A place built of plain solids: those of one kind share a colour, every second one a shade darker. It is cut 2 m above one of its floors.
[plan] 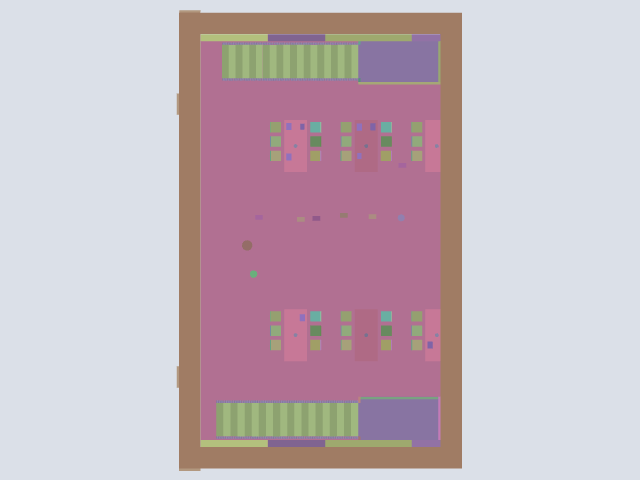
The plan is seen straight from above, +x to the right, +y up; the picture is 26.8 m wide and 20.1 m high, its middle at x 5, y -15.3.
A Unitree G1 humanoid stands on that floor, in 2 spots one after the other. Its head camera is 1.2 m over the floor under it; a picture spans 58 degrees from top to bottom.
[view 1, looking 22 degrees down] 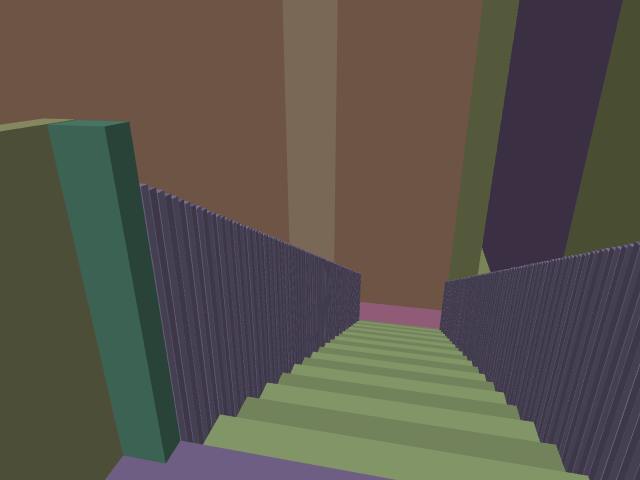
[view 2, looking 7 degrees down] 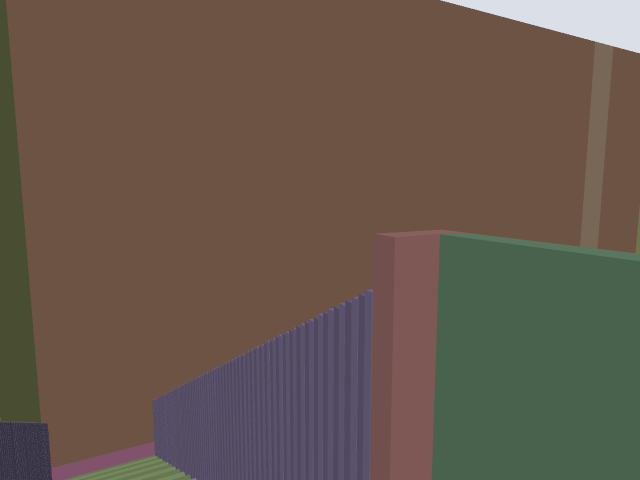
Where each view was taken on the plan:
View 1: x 7.60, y -7.83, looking -168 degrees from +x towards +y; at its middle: wall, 8.38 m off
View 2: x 7.60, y -22.82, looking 152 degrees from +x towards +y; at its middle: wall_wing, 8.67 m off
